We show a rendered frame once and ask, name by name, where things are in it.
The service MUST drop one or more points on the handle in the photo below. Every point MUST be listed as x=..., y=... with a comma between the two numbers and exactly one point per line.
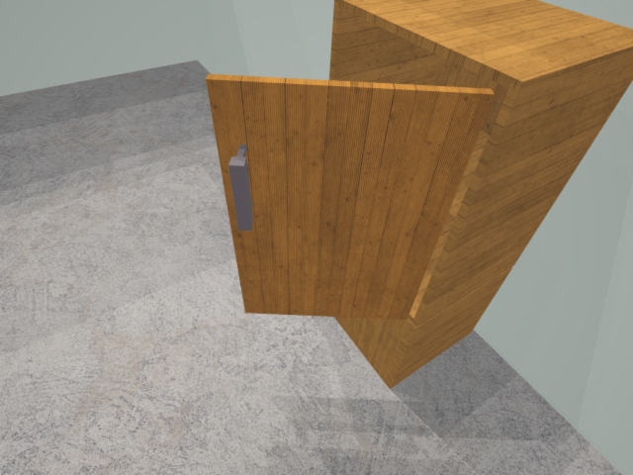
x=240, y=189

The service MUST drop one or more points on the cupboard door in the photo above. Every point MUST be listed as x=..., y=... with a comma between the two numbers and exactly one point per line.
x=351, y=184

